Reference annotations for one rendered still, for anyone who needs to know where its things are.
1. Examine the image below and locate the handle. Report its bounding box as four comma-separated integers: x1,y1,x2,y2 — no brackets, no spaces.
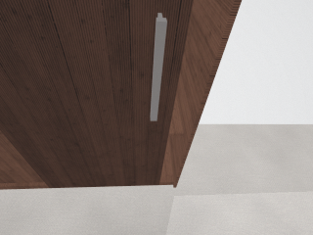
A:
150,13,167,121

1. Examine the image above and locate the wardrobe door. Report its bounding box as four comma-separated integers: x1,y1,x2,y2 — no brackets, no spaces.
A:
0,0,194,188
0,131,44,183

